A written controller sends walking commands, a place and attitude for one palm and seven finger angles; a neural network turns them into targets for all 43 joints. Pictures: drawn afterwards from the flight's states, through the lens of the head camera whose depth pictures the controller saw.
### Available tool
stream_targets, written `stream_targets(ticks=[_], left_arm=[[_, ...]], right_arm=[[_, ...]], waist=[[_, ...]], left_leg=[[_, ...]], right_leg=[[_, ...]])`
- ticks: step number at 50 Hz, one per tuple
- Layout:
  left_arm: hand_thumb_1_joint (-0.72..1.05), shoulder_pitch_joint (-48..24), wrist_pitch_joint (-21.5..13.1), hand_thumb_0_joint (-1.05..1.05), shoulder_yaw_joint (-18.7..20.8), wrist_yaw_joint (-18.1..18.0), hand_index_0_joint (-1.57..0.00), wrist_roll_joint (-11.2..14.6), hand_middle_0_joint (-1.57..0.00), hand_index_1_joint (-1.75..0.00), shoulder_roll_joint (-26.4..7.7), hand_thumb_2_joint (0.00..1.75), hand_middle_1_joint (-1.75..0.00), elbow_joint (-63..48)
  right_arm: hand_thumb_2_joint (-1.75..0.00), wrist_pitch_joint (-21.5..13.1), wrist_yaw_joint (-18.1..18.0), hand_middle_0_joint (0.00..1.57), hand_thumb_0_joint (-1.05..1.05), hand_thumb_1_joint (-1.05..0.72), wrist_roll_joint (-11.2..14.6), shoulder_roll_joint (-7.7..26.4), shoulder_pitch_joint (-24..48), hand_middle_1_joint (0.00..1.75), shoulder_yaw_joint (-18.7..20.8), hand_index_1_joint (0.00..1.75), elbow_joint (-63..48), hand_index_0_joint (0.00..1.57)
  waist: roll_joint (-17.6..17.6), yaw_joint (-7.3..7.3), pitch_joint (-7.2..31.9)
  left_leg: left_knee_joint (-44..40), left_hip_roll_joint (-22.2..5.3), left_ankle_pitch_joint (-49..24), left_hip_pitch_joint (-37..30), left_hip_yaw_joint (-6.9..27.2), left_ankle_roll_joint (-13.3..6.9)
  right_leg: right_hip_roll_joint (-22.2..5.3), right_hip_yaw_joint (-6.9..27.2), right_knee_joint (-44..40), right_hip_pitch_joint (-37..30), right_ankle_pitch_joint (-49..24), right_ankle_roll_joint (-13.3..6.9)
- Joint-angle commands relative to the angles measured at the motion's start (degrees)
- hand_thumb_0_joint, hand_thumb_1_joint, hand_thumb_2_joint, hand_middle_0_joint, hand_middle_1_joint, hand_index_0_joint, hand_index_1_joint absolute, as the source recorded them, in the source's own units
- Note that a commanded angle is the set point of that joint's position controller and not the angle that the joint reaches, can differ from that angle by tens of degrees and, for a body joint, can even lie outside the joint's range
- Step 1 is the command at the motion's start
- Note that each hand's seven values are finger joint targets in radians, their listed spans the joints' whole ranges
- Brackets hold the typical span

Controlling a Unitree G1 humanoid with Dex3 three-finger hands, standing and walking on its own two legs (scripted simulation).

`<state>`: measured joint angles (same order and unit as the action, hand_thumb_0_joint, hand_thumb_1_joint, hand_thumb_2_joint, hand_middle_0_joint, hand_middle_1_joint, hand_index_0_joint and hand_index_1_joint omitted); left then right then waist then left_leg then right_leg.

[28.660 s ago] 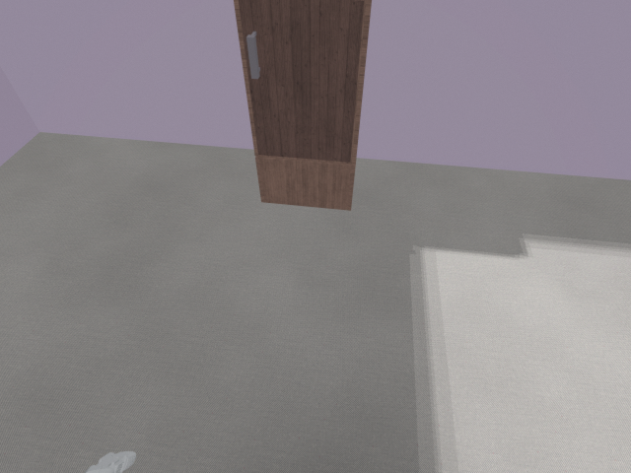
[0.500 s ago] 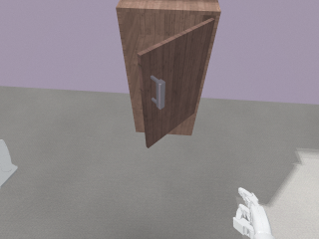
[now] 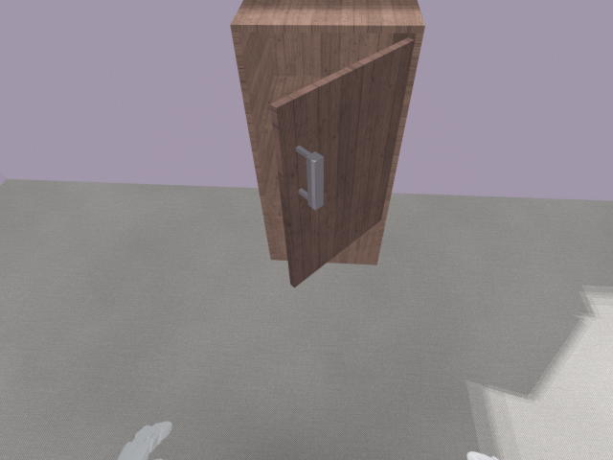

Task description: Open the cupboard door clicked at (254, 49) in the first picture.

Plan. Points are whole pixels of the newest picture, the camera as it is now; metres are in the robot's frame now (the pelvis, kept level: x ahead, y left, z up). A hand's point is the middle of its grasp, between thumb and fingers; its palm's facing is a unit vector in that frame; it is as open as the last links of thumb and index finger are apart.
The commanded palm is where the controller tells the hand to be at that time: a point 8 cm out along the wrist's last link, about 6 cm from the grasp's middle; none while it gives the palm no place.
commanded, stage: let the arm hang, fingers relaxed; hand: left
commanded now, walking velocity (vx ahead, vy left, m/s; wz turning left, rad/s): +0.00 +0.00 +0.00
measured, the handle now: (308, 177) +0.65 +0.02 -0.04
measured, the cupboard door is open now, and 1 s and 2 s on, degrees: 47 47 47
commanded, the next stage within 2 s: look to check the result in 0.86 s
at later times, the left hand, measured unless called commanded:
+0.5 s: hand out of the picture -0.02 +0.18 -0.16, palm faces +0.04 -0.97 -0.23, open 7.4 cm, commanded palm none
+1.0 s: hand out of the picture -0.01 +0.15 -0.16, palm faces +0.05 -0.98 -0.19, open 7.4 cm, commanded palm none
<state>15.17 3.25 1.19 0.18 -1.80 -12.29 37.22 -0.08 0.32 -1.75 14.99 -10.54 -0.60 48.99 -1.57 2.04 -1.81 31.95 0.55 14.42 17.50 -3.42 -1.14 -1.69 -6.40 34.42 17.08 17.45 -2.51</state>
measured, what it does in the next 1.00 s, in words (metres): stands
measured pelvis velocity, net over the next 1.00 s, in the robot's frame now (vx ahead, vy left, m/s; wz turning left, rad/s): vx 0.00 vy -0.01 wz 0.00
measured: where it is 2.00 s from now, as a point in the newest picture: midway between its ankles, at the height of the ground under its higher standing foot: outside the picture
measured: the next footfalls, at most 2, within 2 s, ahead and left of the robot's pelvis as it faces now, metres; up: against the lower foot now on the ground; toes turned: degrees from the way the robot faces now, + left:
none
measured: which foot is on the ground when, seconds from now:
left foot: down 0.00-1.00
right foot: down 0.00-1.00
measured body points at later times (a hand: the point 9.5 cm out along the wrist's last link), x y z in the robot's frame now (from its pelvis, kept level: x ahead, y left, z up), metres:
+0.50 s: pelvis -0.01 +0.00 +0.01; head +0.01 -0.02 +0.46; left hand -0.02 +0.23 -0.14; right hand -0.03 -0.20 -0.16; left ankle +0.03 +0.11 -0.73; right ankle +0.01 -0.09 -0.73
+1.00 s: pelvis +0.00 -0.01 +0.01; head +0.02 -0.02 +0.46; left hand -0.01 +0.20 -0.14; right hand -0.02 -0.21 -0.16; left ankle +0.03 +0.11 -0.73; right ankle +0.01 -0.09 -0.73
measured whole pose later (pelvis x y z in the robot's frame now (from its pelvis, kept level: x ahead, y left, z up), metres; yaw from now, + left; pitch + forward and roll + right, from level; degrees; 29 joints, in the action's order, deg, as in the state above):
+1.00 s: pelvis +0.00 -0.01 +0.01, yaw +0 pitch -2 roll +0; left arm 15.8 -0.3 1.1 -1.6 -0.5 -6.6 66.3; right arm 0.3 -2.2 -1.6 6.7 -17.5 -0.6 65.6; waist -1.3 0.5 -3.2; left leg 23.2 -0.5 10.4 11.2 -2.6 -0.1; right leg 0.2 -7.2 24.1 10.0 12.8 -3.2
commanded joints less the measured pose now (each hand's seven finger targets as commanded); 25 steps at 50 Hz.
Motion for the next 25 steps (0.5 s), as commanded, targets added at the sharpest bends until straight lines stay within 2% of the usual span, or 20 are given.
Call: stream_targets(ticks=[1, 2, 6, 8, 12, 16, 25], left_arm=[[0.9, 0.27, -2.9, 0.0, 1.13, -1.21, -0.2, 0.77, -0.2, -0.3, -7.86, 0.9, -0.3, 3.52], [0.9, 1.1, -3.08, 0.0, 1.03, -1.34, -0.2, 0.81, -0.2, -0.3, -8.32, 0.9, -0.3, 6.06], [0.9, 2.33, -3.45, 0.0, 1.52, -1.58, -0.2, 1.12, -0.2, -0.3, -5.76, 0.9, -0.3, 13.68], [0.9, 1.9, -3.56, 0.0, 1.14, -1.58, -0.2, 1.21, -0.2, -0.3, -5.76, 0.9, -0.3, 16.33], [0.9, 1.15, -3.64, 0.0, 0.86, -1.63, -0.2, 1.29, -0.2, -0.3, -5.11, 0.9, -0.3, 20.42], [0.9, 1.85, -3.55, 0.0, 0.6, -1.77, -0.2, 1.37, -0.2, -0.3, -4.12, 0.9, -0.3, 23.39], [0.9, 3.77, -3.62, 0.0, 0.59, -2.18, -0.2, 1.42, -0.2, -0.3, -2.24, 0.9, -0.3, 26.6]], right_arm=[[-0.9, -0.12, -0.35, 0.2, 0.0, -0.9, -0.12, 4.09, 0.0, 0.3, 0.6, 0.3, -0.63, 0.2], [-0.9, 0.04, -0.49, 0.2, 0.0, -0.9, 0.01, 4.15, -0.2, 0.3, 0.61, 0.3, 0.22, 0.2], [-0.9, 0.63, -1.15, 0.2, 0.0, -0.9, -0.02, 1.36, -3.22, 0.3, 0.8, 0.3, 4.57, 0.2], [-0.9, 0.96, -1.25, 0.2, 0.0, -0.9, 0.18, 0.82, -5.1, 0.3, 0.93, 0.3, 6.32, 0.2], [-0.9, 1.25, -1.51, 0.2, 0.0, -0.9, 0.31, 0.04, -8.55, 0.3, 1.18, 0.3, 9.35, 0.2], [-0.9, 1.19, -1.71, 0.2, 0.0, -0.9, 0.36, -0.99, -10.71, 0.3, 0.98, 0.3, 11.97, 0.2], [-0.9, 0.72, -2.06, 0.2, 0.0, -0.9, 0.25, -3.16, -11.76, 0.3, 0.7, 0.3, 14.87, 0.2]], waist=[[-4.27, -2.25, 2.19], [-5.13, -2.62, 2.44], [-9.53, -2.08, 3.12], [-6.16, -1.88, 3.06], [1.48, -1.32, -0.59], [3.59, -1.13, -2.75], [1.46, -1.65, -3.56]], left_leg=[[-9.61, -5.73, -7.68, -0.28, 8.25, -1.15], [-9.85, -5.52, -6.55, -0.22, 8.27, -0.9], [-10.43, -4.67, 0.25, -0.79, 7.1, -0.27], [-10.33, -4.95, 0.14, -1.88, 6.99, -0.23], [-10.62, -5.08, -0.23, -3.13, 6.66, -0.3], [-11.04, -4.99, -0.61, -3.83, 6.22, -0.51], [-13.1, -5.47, -0.8, -3.25, 5.97, -0.56]], right_leg=[[-5.02, 8.18, -9.93, -5.4, -3.9, -0.39], [-4.91, 8.34, -10.86, -6.8, -3.75, -0.37], [-5.81, 8.66, -14.64, -8.09, -0.98, -1.5], [-6.16, 8.31, -16.22, -7.82, -0.1, -1.49], [-5.96, 7.68, -18.21, -4.57, 2.85, -1.56], [-6.0, 7.79, -19.04, -2.92, 4.02, -1.37], [-5.29, 7.06, -17.57, -3.86, 1.4, -0.9]])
